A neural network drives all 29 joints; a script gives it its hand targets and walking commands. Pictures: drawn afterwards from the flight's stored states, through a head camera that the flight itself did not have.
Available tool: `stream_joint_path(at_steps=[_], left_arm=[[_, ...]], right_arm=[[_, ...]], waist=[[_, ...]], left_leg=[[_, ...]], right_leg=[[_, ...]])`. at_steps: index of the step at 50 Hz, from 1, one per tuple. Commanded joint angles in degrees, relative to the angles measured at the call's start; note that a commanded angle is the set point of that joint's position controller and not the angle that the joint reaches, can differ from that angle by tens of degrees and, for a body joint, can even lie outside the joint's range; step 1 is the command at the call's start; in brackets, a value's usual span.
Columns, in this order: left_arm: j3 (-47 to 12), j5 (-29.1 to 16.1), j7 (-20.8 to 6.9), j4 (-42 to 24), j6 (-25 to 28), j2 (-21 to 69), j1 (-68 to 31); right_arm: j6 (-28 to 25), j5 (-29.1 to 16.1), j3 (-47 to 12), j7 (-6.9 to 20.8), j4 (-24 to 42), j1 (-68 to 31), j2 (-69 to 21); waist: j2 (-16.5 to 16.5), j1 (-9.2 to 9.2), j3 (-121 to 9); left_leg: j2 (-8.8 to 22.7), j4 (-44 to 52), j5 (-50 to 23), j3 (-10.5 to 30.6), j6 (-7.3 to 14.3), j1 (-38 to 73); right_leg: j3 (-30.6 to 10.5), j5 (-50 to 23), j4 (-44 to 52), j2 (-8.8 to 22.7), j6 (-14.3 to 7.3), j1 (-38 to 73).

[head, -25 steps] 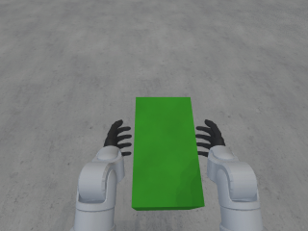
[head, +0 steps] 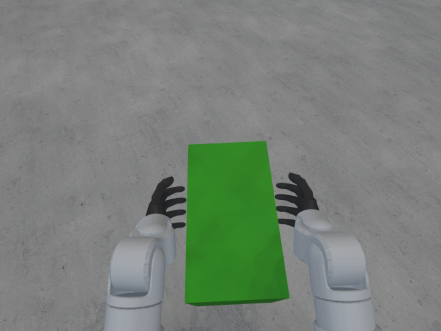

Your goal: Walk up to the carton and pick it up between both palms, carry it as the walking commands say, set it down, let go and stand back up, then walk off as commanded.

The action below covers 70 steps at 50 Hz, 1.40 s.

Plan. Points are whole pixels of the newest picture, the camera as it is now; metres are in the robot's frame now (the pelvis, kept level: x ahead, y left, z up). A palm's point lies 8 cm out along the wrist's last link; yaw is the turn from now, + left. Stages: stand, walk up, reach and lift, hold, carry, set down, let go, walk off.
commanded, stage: carry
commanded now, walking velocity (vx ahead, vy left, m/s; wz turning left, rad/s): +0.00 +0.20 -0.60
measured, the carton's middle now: (230, 225) +0.33 +0.01 -0.01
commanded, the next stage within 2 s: none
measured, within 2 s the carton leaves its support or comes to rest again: neither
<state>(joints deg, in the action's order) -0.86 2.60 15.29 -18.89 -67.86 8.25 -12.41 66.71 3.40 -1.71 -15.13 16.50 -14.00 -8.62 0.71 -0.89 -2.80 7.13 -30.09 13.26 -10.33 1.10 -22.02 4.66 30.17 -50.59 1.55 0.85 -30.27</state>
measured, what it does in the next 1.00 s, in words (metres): steps to the left, turning right: right foot, then left foot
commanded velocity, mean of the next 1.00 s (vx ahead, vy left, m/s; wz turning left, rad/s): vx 0.00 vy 0.10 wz -0.30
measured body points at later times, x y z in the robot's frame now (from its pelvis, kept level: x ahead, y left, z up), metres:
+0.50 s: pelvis -0.04 +0.10 +0.00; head -0.01 +0.10 +0.45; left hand +0.28 +0.13 +0.07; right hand +0.22 -0.10 +0.08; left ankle +0.01 +0.19 -0.74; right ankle -0.07 -0.04 -0.69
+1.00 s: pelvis -0.07 +0.14 -0.01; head -0.07 +0.15 +0.44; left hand +0.26 +0.14 +0.09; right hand +0.17 -0.09 +0.09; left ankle +0.01 +0.22 -0.74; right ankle -0.09 +0.01 -0.74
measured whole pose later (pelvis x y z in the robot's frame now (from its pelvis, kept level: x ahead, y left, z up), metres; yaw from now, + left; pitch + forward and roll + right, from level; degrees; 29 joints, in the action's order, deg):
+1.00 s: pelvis -0.07 +0.14 -0.01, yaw -24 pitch +3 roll -1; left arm 0.3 4.7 15.3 -12.7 -68.8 9.3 -16.9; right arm 68.8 5.5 1.1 -14.9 12.8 -17.6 -9.5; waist -0.7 -0.8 -4.5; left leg 3.5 -30.6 12.2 -9.3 1.8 -21.8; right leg 6.8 11.0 -29.0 3.9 1.0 -20.7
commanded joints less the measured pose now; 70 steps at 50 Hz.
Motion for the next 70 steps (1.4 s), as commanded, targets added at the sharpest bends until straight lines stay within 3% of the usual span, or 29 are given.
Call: stream_joint_path(at_steps=[1,3,5,6,7,8,10,12,15,17,18,19,20,22,24,28,30,31,32,33,34,36,40,41,42,44,47,54,70], left_arm=[[-27.9,-16.9,-11.4,-8.0,2.7,58.5,-19.2],[-26.6,-16.0,-11.2,-5.7,1.7,57.1,-16.2],[-25.1,-15.2,-11.1,-3.7,0.8,56.5,-14.5],[-23.8,-14.5,-11.1,-1.9,0.4,55.2,-13.2],[-23.0,-13.8,-10.8,-0.9,0.6,54.7,-13.1],[-23.2,-14.6,-10.8,-1.6,0.5,55.8,-15.1],[-21.9,-14.5,-11.2,-2.4,1.7,58.2,-17.2],[-21.8,-14.8,-11.4,-7.6,3.4,59.5,-20.4],[-22.4,-13.8,-10.7,-8.0,3.9,57.7,-17.8],[-23.2,-13.3,-10.4,-6.6,3.4,56.3,-16.4],[-23.4,-12.7,-10.4,-4.9,2.8,56.0,-14.9],[-24.7,-13.0,-10.5,-5.6,2.5,56.5,-14.8],[-25.6,-13.4,-10.7,-6.4,2.3,56.7,-16.9],[-27.3,-15.6,-11.4,-6.6,2.6,59.0,-19.8],[-28.2,-17.4,-12.1,-8.2,3.0,60.1,-21.9],[-27.3,-16.5,-11.6,-6.2,2.0,58.8,-17.3],[-26.1,-15.4,-11.4,-4.1,1.2,58.4,-16.0],[-25.2,-14.8,-11.3,-2.8,0.8,58.0,-15.3],[-24.0,-14.0,-11.3,-1.2,0.5,56.7,-14.4],[-23.3,-13.5,-11.1,-0.8,1.2,56.9,-15.4],[-23.1,-13.6,-11.1,-0.5,1.5,58.7,-16.1],[-21.9,-13.5,-11.5,-2.4,2.4,60.7,-19.5],[-21.8,-12.7,-11.0,-3.2,3.1,60.3,-19.4],[-22.5,-12.7,-10.9,-2.8,2.7,60.4,-18.6],[-23.3,-12.8,-10.8,-3.1,2.5,59.9,-20.2],[-24.5,-13.7,-11.1,-2.7,2.1,60.5,-22.0],[-25.7,-15.3,-11.8,-0.9,1.5,61.4,-22.7],[-23.4,-14.3,-12.0,2.3,0.5,61.5,-24.8],[-20.0,-13.4,-11.5,5.3,0.1,62.3,-26.3]], right_arm=[[-2.8,-13.9,-21.8,10.3,8.7,-13.2,-58.1],[-1.9,-13.1,-21.8,9.8,7.6,-11.8,-56.5],[-1.1,-12.9,-21.6,9.5,6.0,-10.8,-55.2],[-0.6,-12.9,-21.7,9.5,5.5,-11.0,-55.0],[0.0,-13.3,-22.6,9.5,6.5,-12.0,-54.1],[0.2,-14.8,-23.6,9.7,7.0,-16.4,-55.6],[-0.2,-16.5,-26.0,10.5,8.5,-21.1,-58.7],[-1.1,-18.3,-27.2,11.2,9.6,-22.1,-61.8],[-1.6,-17.6,-25.8,10.7,8.3,-17.4,-60.9],[-1.3,-16.9,-25.5,10.5,7.4,-14.0,-60.1],[-1.0,-16.6,-25.4,10.5,7.1,-13.2,-59.6],[-1.1,-15.9,-24.3,10.8,6.7,-13.4,-57.7],[-1.1,-15.9,-23.9,11.0,6.6,-13.5,-58.1],[-1.7,-15.8,-23.6,11.3,7.7,-14.2,-60.3],[-2.3,-14.9,-22.4,11.2,7.9,-14.3,-60.8],[-1.7,-13.4,-21.9,10.4,8.2,-12.0,-57.9],[-0.8,-13.2,-22.0,10.2,6.8,-11.6,-56.8],[-0.5,-13.4,-22.2,10.3,6.0,-11.8,-56.6],[0.0,-13.6,-22.4,10.4,5.3,-12.1,-56.5],[0.4,-14.7,-23.8,10.7,6.9,-14.8,-56.5],[0.7,-15.5,-24.5,11.0,7.2,-17.9,-56.8],[0.4,-17.4,-26.1,11.8,7.1,-22.3,-60.4],[0.0,-17.7,-25.7,12.3,6.6,-20.3,-62.3],[-0.1,-17.2,-24.7,12.3,6.2,-20.5,-60.7],[-0.1,-17.0,-23.9,12.2,5.4,-20.1,-60.4],[-0.1,-16.3,-23.0,12.1,4.8,-19.6,-60.7],[0.0,-14.3,-20.8,11.6,2.7,-17.6,-60.3],[1.4,-13.8,-19.9,11.7,0.5,-21.1,-60.2],[2.1,-15.0,-20.2,11.5,-1.1,-24.3,-61.8]], waist=[[10.8,1.97,-18.0],[8.9,1.40,-18.3],[3.9,0.24,-17.0],[-7.4,0.14,-16.2],[-18.2,0.02,-16.3],[-11.5,0.71,-15.9],[-11.8,0.84,-15.1],[-9.8,1.33,-15.1],[-10.1,0.85,-19.7],[-8.6,2.12,-21.0],[-4.6,2.20,-20.4],[12.0,2.17,-19.4],[21.2,1.91,-18.3],[12.7,1.92,-20.1],[10.3,1.82,-18.8],[9.6,2.07,-19.1],[7.2,1.35,-18.4],[5.1,1.13,-18.8],[-2.7,1.40,-19.5],[-14.7,0.97,-19.0],[-15.6,0.33,-18.3],[-10.0,0.64,-16.5],[-5.2,1.68,-18.7],[5.7,1.19,-20.1],[11.0,1.16,-20.3],[8.2,1.23,-20.0],[4.7,1.14,-19.8],[0.8,1.18,-15.8],[-0.6,1.08,-17.9]], left_leg=[[10.4,5.1,-19.5,4.2,5.7,14.1],[10.0,1.1,-18.8,2.9,5.1,13.0],[7.2,-4.2,-10.1,0.4,0.2,5.2],[2.6,-13.3,4.7,-0.8,-2.9,-7.7],[-3.2,-25.5,19.6,2.8,-5.6,-17.1],[-1.3,-34.4,20.1,9.9,-5.6,-17.1],[1.7,-31.6,12.7,12.0,-4.9,-16.5],[-0.4,-20.8,10.0,9.7,-4.9,-10.2],[-4.0,-8.5,11.7,7.1,-4.5,-1.5],[-4.4,6.4,4.7,4.4,-4.2,7.3],[0.2,9.9,2.0,7.2,-3.4,13.3],[13.0,13.2,-7.0,21.7,1.6,16.2],[19.4,13.3,-20.7,25.0,7.2,17.7],[14.2,8.1,-32.5,14.0,8.0,17.2],[10.8,5.8,-25.6,6.6,5.6,15.6],[10.6,2.7,-23.2,6.1,6.1,16.0],[8.9,-1.5,-20.8,5.3,3.5,13.9],[7.5,-3.8,-17.7,5.2,1.4,8.9],[4.4,-9.7,-9.1,4.2,-1.6,-0.9],[-1.1,-13.7,8.5,2.6,-4.0,-7.6],[-1.5,-19.4,16.4,4.8,-4.4,-7.8],[-0.9,-18.7,14.5,7.4,-3.8,-6.1],[0.6,7.5,-3.2,5.9,-3.6,9.3],[8.9,8.6,-11.7,17.1,-1.0,12.2],[11.9,9.1,-17.2,20.3,1.9,14.4],[10.7,8.2,-20.2,16.3,2.5,15.1],[6.0,6.7,-11.1,10.4,-0.1,10.8],[4.3,9.3,3.0,10.1,-0.5,6.4],[2.1,5.9,-3.1,9.0,-0.7,7.4]], right_leg=[[2.6,-0.6,3.5,-0.1,0.0,2.8],[3.1,-5.5,13.5,0.0,-0.4,8.0],[0.3,-20.6,29.5,2.7,-0.6,19.2],[-14.4,-28.9,31.3,13.3,-2.9,28.3],[-31.2,-45.0,31.3,24.0,-11.2,27.7],[-25.3,-54.9,28.6,20.7,-11.8,26.8],[-20.8,-36.9,30.4,19.2,-12.3,21.7],[-15.0,-31.9,29.2,13.9,-8.8,18.8],[-15.2,-31.0,27.6,11.9,-7.2,18.2],[-12.6,-29.3,23.1,8.8,-4.7,14.9],[-10.6,-25.8,21.3,6.5,-3.2,8.8],[-2.7,-11.7,12.0,-0.4,0.1,-2.0],[0.6,5.4,2.7,-1.3,0.3,-8.2],[-1.0,5.1,-5.4,0.7,-1.0,-4.4],[1.1,-0.5,-2.0,0.9,-0.6,-2.0],[4.3,-3.7,8.6,-0.3,-0.3,3.7],[3.9,-15.9,24.3,0.3,-0.3,10.2],[1.0,-20.9,28.2,3.4,-0.6,17.3],[-9.8,-33.7,28.5,12.3,-2.2,25.5],[-17.1,-50.2,27.2,18.8,-8.1,27.2],[-15.9,-52.0,27.6,19.7,-11.5,25.0],[-10.7,-41.0,28.4,17.5,-10.6,21.4],[-3.5,-22.5,23.4,8.5,-3.6,15.8],[-1.0,-17.7,18.9,4.0,-1.8,10.2],[0.4,-12.3,18.2,2.8,-0.9,7.3],[0.4,-12.1,20.0,3.2,-0.2,8.3],[-1.5,-18.5,24.1,5.6,0.0,14.2],[-2.5,-14.3,27.6,6.5,-0.3,13.5],[-3.7,-17.3,28.9,7.3,-1.9,15.1]])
